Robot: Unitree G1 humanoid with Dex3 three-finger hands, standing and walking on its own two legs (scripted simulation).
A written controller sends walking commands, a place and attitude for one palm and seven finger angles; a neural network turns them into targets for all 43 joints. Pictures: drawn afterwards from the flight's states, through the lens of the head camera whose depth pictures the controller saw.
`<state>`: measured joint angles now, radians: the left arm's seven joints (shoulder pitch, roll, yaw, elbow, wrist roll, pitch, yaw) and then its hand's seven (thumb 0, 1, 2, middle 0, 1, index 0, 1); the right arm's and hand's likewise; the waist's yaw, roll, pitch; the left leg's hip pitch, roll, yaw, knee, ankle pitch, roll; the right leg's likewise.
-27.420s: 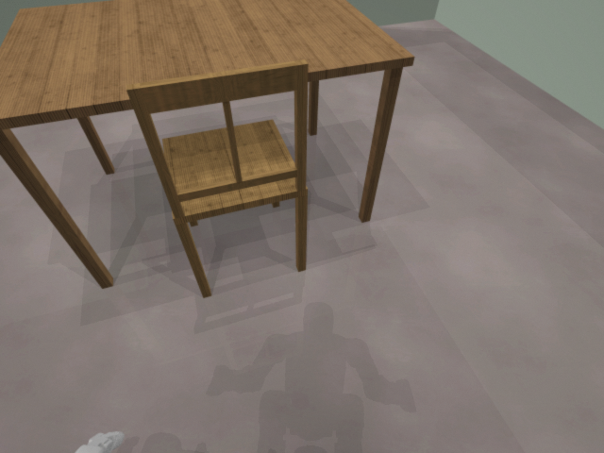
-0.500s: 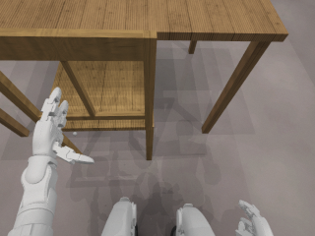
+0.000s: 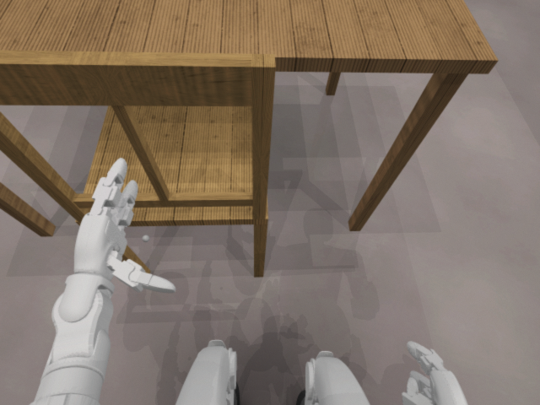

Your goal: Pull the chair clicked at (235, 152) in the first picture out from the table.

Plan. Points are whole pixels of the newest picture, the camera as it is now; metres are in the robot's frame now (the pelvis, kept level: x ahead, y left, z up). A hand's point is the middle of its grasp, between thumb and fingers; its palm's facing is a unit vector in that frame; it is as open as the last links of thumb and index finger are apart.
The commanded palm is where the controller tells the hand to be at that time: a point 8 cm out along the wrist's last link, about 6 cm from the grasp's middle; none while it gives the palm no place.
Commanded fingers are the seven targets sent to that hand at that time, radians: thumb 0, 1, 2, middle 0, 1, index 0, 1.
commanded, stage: aim the fingers beside a spindle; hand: left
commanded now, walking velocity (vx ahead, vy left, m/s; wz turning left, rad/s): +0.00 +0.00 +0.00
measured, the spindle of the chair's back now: (146, 157) +0.49 +0.22 +0.01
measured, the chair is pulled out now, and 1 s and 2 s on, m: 0.00 0.00 0.00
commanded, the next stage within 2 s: none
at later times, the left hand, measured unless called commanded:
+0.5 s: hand (142, 232) +0.35 +0.20 +0.02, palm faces +0.04 -1.00 -0.04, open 16.9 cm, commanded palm +0.32 +0.25 +0.03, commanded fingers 0.00 -0.50 0.30 -0.06 -0.08 -0.06 -0.08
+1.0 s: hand (133, 227) +0.35 +0.21 +0.03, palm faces +0.08 -1.00 -0.06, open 16.9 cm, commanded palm +0.32 +0.25 +0.02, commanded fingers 0.00 -0.50 0.30 -0.06 -0.08 -0.06 -0.08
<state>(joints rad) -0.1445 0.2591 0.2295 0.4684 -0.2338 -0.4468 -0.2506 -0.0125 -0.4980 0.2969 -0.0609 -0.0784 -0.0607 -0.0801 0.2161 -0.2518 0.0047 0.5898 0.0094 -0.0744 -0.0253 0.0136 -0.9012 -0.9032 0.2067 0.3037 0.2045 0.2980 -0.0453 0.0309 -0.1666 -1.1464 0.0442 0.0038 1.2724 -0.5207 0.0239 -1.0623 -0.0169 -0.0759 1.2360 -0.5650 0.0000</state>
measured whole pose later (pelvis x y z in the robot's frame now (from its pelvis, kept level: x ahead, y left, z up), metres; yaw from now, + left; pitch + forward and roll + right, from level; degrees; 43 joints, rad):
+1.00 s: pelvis +0.00 +0.00 +0.00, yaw +0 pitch +22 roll -3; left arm -0.18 0.30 0.26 0.48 -0.21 -0.45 -0.19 -0.01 -0.50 0.30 -0.07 -0.08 -0.07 -0.08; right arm 0.20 -0.24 0.01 0.57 0.01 -0.05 -0.02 0.01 -0.90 -0.90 0.21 0.30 0.20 0.30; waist -0.05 0.03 -0.17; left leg -1.14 0.04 0.00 1.27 -0.52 0.02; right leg -1.06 -0.01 -0.07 1.24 -0.56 0.00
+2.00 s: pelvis +0.00 +0.00 +0.00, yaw +0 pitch +22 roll -3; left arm -0.17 0.29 0.29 0.50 -0.21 -0.44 -0.18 -0.01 -0.50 0.30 -0.07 -0.08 -0.07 -0.08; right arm 0.21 -0.23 0.02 0.57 0.00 -0.05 -0.02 0.01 -0.90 -0.90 0.21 0.30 0.20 0.30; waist -0.06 0.02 -0.17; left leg -1.15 0.05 0.01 1.28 -0.52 0.03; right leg -1.07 -0.01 -0.07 1.24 -0.56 0.00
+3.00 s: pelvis +0.00 +0.00 +0.00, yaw -1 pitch +25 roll -3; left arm -0.48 0.37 0.36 0.78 -0.18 -0.46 -0.21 -0.01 -0.50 0.30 -0.06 -0.08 -0.06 -0.08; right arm 0.25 -0.25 0.01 0.62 -0.01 -0.01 -0.02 0.01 -0.90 -0.90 0.21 0.30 0.20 0.30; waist -0.10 0.03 -0.15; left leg -1.19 0.05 0.01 1.28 -0.52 0.02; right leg -1.11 0.00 -0.07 1.24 -0.56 0.00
